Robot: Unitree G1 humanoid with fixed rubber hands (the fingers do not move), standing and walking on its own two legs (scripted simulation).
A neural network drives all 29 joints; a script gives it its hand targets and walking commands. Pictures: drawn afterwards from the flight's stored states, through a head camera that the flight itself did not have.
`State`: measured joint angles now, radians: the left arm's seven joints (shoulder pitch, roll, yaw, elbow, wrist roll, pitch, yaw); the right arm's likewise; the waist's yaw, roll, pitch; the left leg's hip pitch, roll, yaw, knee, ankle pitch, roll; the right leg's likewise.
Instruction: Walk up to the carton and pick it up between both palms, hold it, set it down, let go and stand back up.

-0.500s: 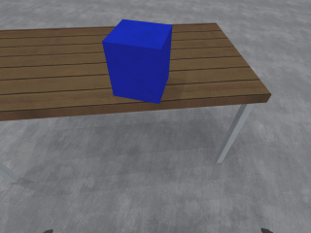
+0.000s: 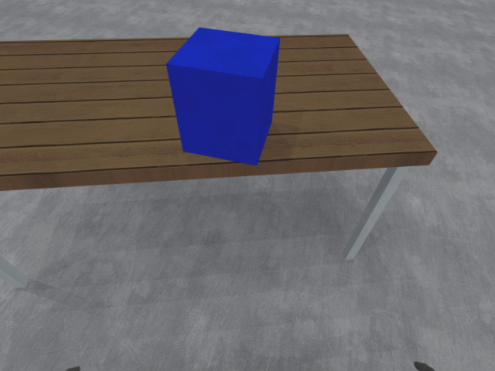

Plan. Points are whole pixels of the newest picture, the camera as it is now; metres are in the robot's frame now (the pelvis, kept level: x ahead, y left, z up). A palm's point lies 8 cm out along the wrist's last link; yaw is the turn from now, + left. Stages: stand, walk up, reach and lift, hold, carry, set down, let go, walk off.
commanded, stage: stand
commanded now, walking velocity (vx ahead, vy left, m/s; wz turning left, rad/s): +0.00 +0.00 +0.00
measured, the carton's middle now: (228, 97) +0.74 +0.07 +0.04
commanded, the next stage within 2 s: walk up in 1.64 s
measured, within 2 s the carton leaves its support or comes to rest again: neither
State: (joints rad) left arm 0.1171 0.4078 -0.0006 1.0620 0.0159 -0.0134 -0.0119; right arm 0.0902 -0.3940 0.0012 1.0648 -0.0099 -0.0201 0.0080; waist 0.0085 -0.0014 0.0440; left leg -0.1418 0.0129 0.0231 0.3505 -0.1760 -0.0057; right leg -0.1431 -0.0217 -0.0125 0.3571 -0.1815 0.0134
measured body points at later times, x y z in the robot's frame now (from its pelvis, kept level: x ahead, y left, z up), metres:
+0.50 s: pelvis +0.01 +0.00 +0.00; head +0.01 +0.01 +0.45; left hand +0.10 +0.32 -0.12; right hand +0.11 -0.32 -0.11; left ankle +0.01 +0.12 -0.75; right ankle +0.01 -0.13 -0.75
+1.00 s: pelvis +0.01 +0.00 +0.00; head +0.01 +0.00 +0.45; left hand +0.10 +0.32 -0.11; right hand +0.11 -0.31 -0.12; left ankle +0.01 +0.12 -0.75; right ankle +0.01 -0.13 -0.75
